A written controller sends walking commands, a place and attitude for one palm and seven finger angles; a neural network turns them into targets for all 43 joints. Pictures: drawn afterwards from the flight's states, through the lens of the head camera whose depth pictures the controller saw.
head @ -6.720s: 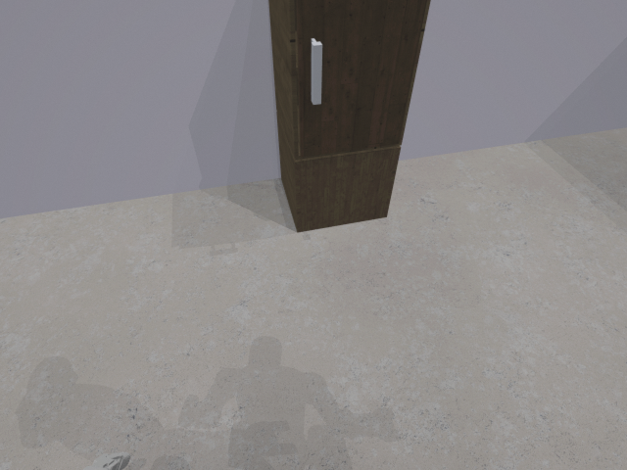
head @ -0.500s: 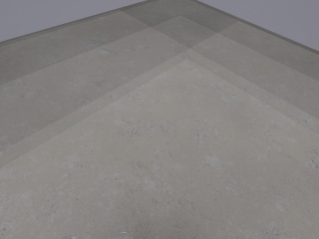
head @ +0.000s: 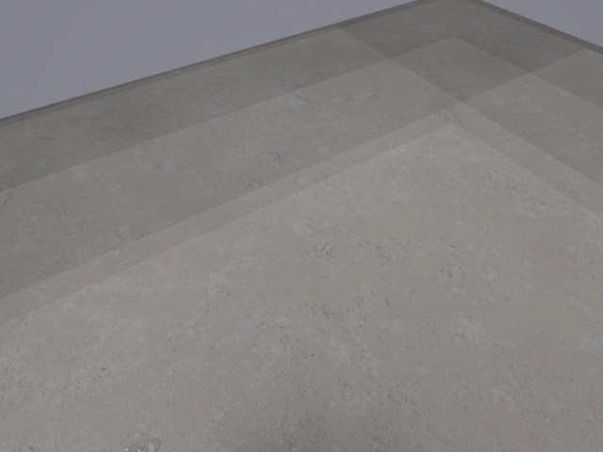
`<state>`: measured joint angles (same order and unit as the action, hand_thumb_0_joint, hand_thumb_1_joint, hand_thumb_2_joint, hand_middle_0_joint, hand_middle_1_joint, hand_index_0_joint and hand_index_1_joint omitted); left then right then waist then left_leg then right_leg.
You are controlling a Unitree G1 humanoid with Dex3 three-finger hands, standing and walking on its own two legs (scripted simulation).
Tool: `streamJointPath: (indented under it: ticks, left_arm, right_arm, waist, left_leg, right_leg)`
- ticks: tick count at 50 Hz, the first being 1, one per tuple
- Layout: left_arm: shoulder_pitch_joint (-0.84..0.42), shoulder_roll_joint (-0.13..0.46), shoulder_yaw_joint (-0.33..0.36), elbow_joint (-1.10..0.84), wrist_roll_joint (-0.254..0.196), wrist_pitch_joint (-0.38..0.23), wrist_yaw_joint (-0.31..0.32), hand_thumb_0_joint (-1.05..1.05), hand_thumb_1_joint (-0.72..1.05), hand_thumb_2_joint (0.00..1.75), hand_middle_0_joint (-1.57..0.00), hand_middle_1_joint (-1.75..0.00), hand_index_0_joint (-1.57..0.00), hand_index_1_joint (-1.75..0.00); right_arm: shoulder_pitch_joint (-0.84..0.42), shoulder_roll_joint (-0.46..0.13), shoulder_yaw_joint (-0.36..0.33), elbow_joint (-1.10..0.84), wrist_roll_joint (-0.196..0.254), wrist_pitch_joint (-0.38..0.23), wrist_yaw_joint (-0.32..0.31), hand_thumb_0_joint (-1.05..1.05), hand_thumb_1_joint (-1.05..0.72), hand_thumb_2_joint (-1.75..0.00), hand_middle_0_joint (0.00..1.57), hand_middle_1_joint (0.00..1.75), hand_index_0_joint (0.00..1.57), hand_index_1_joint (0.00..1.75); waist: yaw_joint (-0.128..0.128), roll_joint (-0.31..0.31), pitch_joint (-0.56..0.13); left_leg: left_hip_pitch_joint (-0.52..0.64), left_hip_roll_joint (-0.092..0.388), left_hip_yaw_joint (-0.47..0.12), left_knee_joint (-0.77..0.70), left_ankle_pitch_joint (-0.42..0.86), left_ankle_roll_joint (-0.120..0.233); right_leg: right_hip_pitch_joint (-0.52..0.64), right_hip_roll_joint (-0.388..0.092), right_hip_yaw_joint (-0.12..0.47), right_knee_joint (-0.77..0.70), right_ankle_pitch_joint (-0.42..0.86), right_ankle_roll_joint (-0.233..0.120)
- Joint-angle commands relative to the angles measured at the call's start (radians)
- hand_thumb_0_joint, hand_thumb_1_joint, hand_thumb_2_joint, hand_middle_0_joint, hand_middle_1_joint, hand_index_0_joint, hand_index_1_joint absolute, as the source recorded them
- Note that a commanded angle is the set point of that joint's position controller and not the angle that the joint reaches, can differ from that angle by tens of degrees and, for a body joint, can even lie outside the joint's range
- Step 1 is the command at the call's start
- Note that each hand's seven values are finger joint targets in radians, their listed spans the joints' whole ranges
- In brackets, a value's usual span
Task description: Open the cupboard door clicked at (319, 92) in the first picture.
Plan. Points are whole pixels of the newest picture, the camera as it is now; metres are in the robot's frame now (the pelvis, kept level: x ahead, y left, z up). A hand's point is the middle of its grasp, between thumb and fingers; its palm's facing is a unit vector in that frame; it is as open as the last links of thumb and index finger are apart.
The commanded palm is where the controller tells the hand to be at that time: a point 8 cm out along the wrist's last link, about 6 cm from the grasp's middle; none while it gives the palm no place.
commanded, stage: turn to face it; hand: left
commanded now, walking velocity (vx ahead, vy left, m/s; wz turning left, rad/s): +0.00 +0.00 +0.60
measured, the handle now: out of the picture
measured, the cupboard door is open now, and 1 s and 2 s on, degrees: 0 0 0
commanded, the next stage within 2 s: none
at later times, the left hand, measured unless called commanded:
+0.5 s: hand out of the picture -0.07 +0.18 -0.17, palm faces +0.38 -0.89 -0.25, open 7.4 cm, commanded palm none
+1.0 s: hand out of the picture -0.01 +0.24 -0.14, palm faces +0.56 -0.78 -0.29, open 7.4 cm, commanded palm none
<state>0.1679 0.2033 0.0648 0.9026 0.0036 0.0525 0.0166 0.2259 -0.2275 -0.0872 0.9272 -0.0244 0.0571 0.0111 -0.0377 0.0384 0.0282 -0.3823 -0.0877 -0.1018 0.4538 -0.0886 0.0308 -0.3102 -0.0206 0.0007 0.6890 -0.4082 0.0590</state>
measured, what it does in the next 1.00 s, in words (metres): steps on the spot, turning left: right foot, then left foot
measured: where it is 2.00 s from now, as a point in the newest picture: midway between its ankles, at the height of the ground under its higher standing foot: outside the picture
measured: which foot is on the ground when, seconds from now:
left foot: down 0.00-0.02, up 0.04-0.52, down 0.54-1.00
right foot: up 0.00-0.00, down 0.02-0.54, up 0.56-1.00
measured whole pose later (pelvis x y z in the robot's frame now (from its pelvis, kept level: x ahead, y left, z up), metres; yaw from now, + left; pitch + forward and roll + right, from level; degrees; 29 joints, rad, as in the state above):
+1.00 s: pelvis -0.01 -0.01 +0.00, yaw +36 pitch +0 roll +1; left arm 0.09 0.23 0.05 0.84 0.00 0.04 0.01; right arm 0.24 -0.23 -0.07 0.93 -0.02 0.05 0.01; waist -0.04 0.03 0.07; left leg -0.27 -0.07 -0.12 0.53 -0.27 0.01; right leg -0.35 -0.04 -0.01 0.70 -0.38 0.10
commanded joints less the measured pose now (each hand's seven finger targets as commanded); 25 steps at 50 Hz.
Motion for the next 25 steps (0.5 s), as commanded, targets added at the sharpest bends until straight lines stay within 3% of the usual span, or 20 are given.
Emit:
streamJointPath:
  ticks: [1,2,3,4,5,6,8,11,16,20,23,24,25]
  left_arm:
    - [0.208,0.227,0.061,-0.042,0.025,-0.036,0.026,0.0,0.9,0.9,-0.2,-0.3,-0.2,-0.3]
    - [0.099,0.275,0.052,-0.083,0.026,-0.032,0.03,0.0,0.9,0.9,-0.2,-0.3,-0.2,-0.3]
    - [-0.012,0.233,0.039,-0.117,0.017,-0.034,0.033,0.0,0.9,0.9,-0.2,-0.3,-0.2,-0.3]
    - [-0.068,0.193,0.042,-0.13,0.013,-0.048,0.034,0.0,0.9,0.9,-0.2,-0.3,-0.2,-0.3]
    - [-0.09,0.165,0.028,-0.128,0.011,-0.052,0.027,0.0,0.9,0.9,-0.2,-0.3,-0.2,-0.3]
    - [-0.088,0.137,0.015,-0.122,0.011,-0.06,0.022,0.0,0.9,0.9,-0.2,-0.3,-0.2,-0.3]
    - [-0.006,0.136,0.012,-0.098,0.013,-0.069,0.02,0.0,0.9,0.9,-0.2,-0.3,-0.2,-0.3]
    - [0.096,0.152,0.015,-0.066,0.015,-0.068,0.02,0.0,0.9,0.9,-0.2,-0.3,-0.2,-0.3]
    - [0.15,0.185,0.021,-0.044,0.024,-0.062,0.017,0.0,0.9,0.9,-0.2,-0.3,-0.2,-0.3]
    - [0.155,0.208,0.03,-0.038,0.029,-0.053,0.015,0.0,0.9,0.9,-0.2,-0.3,-0.2,-0.3]
    - [0.14,0.226,0.041,-0.032,0.028,-0.047,0.013,0.0,0.9,0.9,-0.2,-0.3,-0.2,-0.3]
    - [0.128,0.225,0.042,-0.029,0.024,-0.045,0.011,0.0,0.9,0.9,-0.2,-0.3,-0.2,-0.3]
    - [0.117,0.223,0.044,-0.034,0.015,-0.043,0.008,0.0,0.9,0.9,-0.2,-0.3,-0.2,-0.3]
  right_arm:
    - [-0.044,-0.093,-0.042,-0.112,0.013,-0.007,0.0,0.0,-0.9,-0.9,0.2,0.3,0.2,0.3]
    - [-0.053,-0.096,-0.045,-0.128,0.003,-0.013,-0.003,0.0,-0.9,-0.9,0.2,0.3,0.2,0.3]
    - [-0.049,-0.143,-0.051,-0.119,-0.006,-0.009,0.004,0.0,-0.9,-0.9,0.2,0.3,0.2,0.3]
    - [-0.009,-0.131,-0.051,-0.099,-0.006,0.002,0.008,0.0,-0.9,-0.9,0.2,0.3,0.2,0.3]
    - [0.0,-0.123,-0.048,-0.072,-0.008,0.005,0.014,0.0,-0.9,-0.9,0.2,0.3,0.2,0.3]
    - [0.017,-0.113,-0.042,-0.059,-0.006,0.004,0.019,0.0,-0.9,-0.9,0.2,0.3,0.2,0.3]
    - [0.016,-0.092,-0.033,-0.056,-0.001,-0.001,0.022,0.0,-0.9,-0.9,0.2,0.3,0.2,0.3]
    - [-0.055,-0.092,-0.024,-0.074,0.001,0.004,0.021,0.0,-0.9,-0.9,0.2,0.3,0.2,0.3]
    - [-0.137,-0.088,-0.011,-0.089,0.004,0.004,0.02,0.0,-0.9,-0.9,0.2,0.3,0.2,0.3]
    - [-0.169,-0.076,0.004,-0.096,0.01,-0.008,0.022,0.0,-0.9,-0.9,0.2,0.3,0.2,0.3]
    - [-0.141,-0.081,0.007,-0.096,0.013,-0.019,0.018,0.0,-0.9,-0.9,0.2,0.3,0.2,0.3]
    - [-0.111,-0.094,0.004,-0.092,0.012,-0.024,0.017,0.0,-0.9,-0.9,0.2,0.3,0.2,0.3]
    - [-0.054,-0.124,-0.005,-0.079,0.008,-0.032,0.016,0.0,-0.9,-0.9,0.2,0.3,0.2,0.3]
  waist:
    - [0.09,-0.221,-0.088]
    - [0.071,-0.362,-0.009]
    - [0.024,-0.225,0.017]
    - [-0.012,-0.265,0.027]
    - [-0.023,-0.206,0.07]
    - [-0.032,-0.183,0.087]
    - [-0.005,-0.18,0.037]
    - [0.045,-0.198,0.002]
    - [0.078,-0.247,-0.012]
    - [0.095,-0.281,-0.042]
    - [0.084,-0.279,-0.073]
    - [0.065,-0.251,-0.09]
    - [0.026,-0.182,-0.129]
  left_leg:
    - [-0.289,0.033,-0.087,0.183,-0.389,-0.063]
    - [-0.344,-0.014,0.037,0.472,-0.44,-0.092]
    - [-0.25,0.05,-0.008,0.611,-0.393,-0.071]
    - [-0.232,0.066,-0.003,0.664,-0.349,-0.072]
    - [-0.217,0.086,0.029,0.724,-0.292,-0.081]
    - [-0.227,0.097,0.056,0.751,-0.242,-0.092]
    - [-0.256,0.097,0.084,0.743,-0.224,-0.109]
    - [-0.254,0.117,0.108,0.678,-0.251,-0.127]
    - [-0.216,0.134,0.149,0.545,-0.32,-0.127]
    - [-0.108,0.127,0.203,0.355,-0.347,-0.106]
    - [-0.009,0.114,0.235,0.206,-0.315,-0.083]
    - [0.064,0.114,0.236,0.105,-0.243,-0.077]
    - [0.205,0.114,0.22,-0.034,-0.102,-0.061]
  right_leg:
    - [0.35,-0.272,0.267,-0.51,-0.122,-0.123]
    - [0.168,-0.481,0.45,-0.577,-0.19,-0.201]
    - [0.0,-0.455,0.333,-0.565,-0.116,-0.194]
    - [-0.023,-0.388,0.285,-0.554,-0.072,-0.162]
    - [-0.037,-0.325,0.189,-0.512,0.042,-0.141]
    - [0.0,-0.279,0.083,-0.458,0.192,-0.132]
    - [0.135,-0.26,0.0,-0.389,0.369,-0.129]
    - [0.236,-0.288,-0.013,-0.358,0.497,-0.143]
    - [0.296,-0.329,-0.055,-0.32,0.632,-0.165]
    - [0.3,-0.346,-0.095,-0.271,0.692,-0.165]
    - [0.292,-0.36,-0.126,-0.208,0.705,-0.151]
    - [0.271,-0.354,-0.152,-0.155,0.676,-0.128]
    - [0.2,-0.333,-0.19,-0.033,0.635,-0.086]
